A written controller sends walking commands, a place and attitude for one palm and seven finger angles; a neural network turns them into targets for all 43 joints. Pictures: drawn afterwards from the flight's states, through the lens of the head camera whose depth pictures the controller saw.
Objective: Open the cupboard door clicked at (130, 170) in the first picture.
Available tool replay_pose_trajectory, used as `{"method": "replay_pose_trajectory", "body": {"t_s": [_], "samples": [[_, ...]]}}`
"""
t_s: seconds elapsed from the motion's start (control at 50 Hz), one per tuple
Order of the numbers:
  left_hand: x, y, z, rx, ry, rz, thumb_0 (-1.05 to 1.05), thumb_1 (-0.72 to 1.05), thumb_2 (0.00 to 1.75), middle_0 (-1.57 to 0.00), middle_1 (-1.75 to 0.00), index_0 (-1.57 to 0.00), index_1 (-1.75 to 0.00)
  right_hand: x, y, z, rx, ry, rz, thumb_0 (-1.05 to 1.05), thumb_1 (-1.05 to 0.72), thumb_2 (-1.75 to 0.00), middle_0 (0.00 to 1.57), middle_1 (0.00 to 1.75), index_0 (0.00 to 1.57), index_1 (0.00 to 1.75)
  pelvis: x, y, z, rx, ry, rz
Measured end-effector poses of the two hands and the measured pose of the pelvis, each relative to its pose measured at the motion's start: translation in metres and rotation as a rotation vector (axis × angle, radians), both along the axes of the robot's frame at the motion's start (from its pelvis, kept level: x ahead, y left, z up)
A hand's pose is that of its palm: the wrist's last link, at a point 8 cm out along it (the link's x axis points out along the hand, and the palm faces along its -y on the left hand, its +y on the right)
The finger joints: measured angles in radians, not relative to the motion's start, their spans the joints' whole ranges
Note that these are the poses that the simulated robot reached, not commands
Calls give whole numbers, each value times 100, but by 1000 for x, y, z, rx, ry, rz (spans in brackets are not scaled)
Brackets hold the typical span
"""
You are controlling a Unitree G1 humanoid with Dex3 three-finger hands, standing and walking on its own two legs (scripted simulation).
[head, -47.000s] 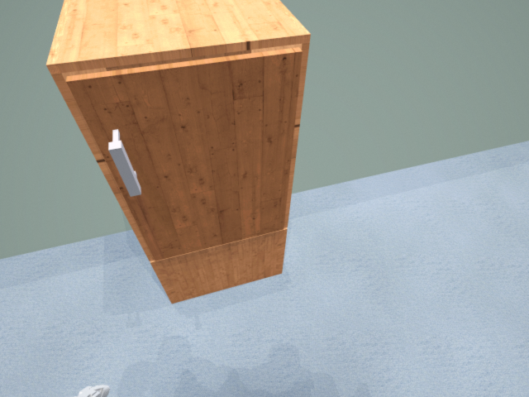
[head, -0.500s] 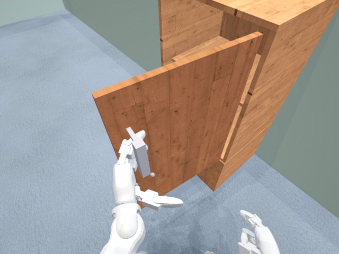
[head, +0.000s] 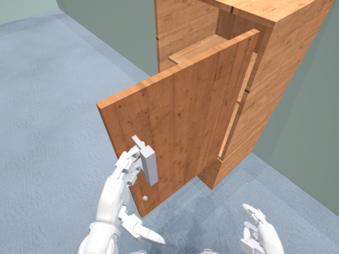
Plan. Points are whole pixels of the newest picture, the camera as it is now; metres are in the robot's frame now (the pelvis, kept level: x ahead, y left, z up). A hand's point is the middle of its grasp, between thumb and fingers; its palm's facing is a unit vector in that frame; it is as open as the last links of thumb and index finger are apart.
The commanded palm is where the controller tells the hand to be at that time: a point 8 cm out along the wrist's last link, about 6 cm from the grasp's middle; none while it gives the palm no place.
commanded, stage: slide the hand sideways off the handle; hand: left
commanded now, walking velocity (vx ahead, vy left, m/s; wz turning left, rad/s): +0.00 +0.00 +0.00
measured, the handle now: (144, 161) +0.31 +0.08 +0.07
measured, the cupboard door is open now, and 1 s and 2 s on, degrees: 87 86 86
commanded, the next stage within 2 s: draw the hand back to the body in 0.64 s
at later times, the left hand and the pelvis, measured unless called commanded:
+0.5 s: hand (114, 215) +0.19 +0.12 +0.07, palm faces -0.06 -1.00 -0.04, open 16.1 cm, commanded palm +0.16 +0.18 +0.07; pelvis +0.01 -0.01 -0.01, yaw +1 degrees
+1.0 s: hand (81, 213) +0.18 +0.17 +0.10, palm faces -0.04 -1.00 -0.06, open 16.3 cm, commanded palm +0.15 +0.23 +0.11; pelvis +0.00 +0.01 -0.01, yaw +1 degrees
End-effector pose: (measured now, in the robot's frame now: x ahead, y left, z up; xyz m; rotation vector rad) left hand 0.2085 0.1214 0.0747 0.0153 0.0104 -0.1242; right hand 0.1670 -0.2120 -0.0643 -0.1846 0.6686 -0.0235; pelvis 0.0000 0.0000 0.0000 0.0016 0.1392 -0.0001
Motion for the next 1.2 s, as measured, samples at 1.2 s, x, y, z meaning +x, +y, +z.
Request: {"method": "replay_pose_trajectory", "body": {"t_s": [1.2], "samples": [[-46, 119, 44, 58, -4, 58, -1, -49, 30, -15, -30, -15, -30, 16, 19, 25, -27, -123, -38, 1, -90, -90, 20, 30, 20, 30, 10, 23, 7, -47, -40, 18]]}}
